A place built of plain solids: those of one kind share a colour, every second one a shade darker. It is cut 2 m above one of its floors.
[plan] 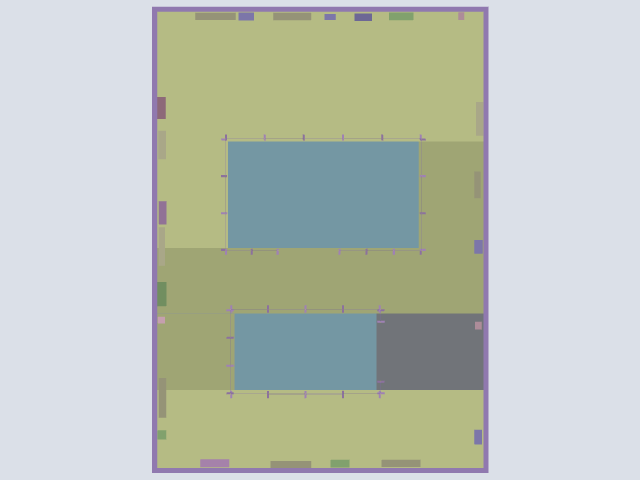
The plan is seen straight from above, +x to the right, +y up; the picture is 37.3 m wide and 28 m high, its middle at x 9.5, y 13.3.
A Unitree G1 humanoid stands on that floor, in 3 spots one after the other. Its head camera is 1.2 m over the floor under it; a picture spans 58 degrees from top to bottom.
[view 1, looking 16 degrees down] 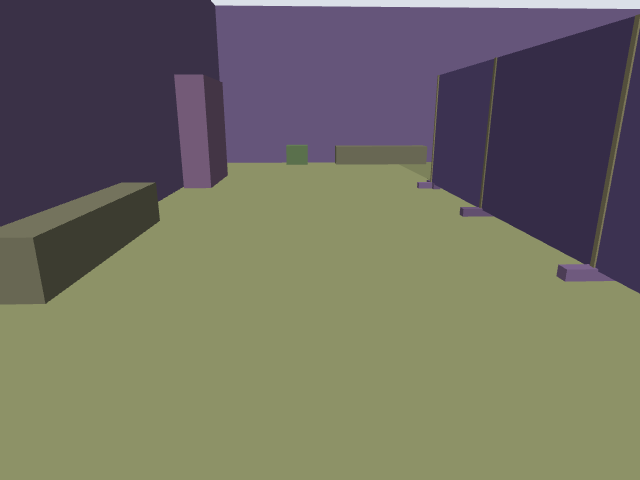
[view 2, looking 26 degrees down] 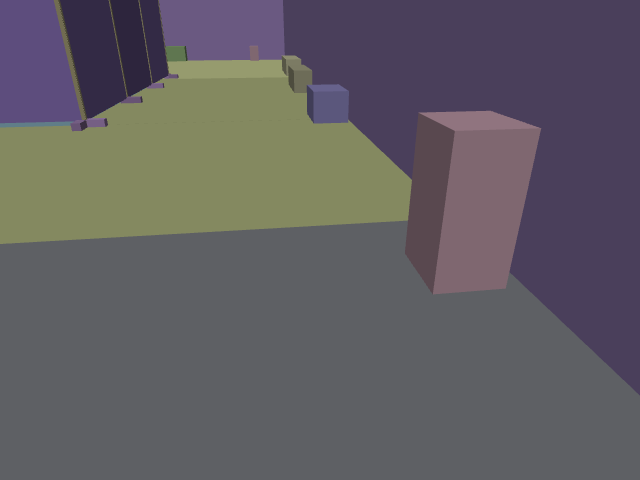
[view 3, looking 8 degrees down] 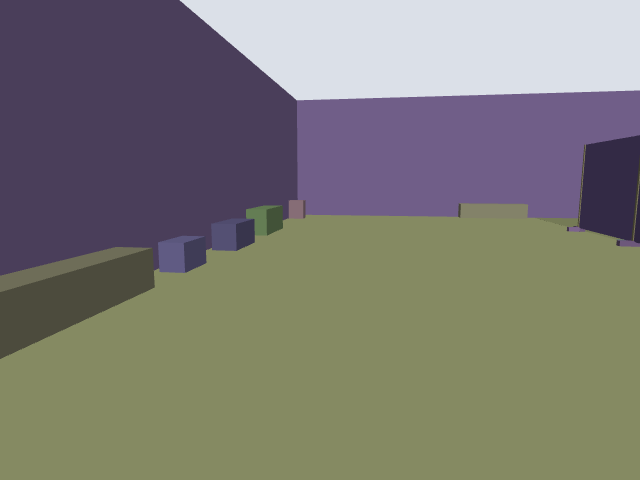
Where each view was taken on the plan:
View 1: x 11.69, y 2.13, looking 178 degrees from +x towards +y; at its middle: surround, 4.35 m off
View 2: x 17.72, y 6.35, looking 82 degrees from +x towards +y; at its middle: ground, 2.74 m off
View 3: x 4.63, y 23.56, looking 9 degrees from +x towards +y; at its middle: surround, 8.62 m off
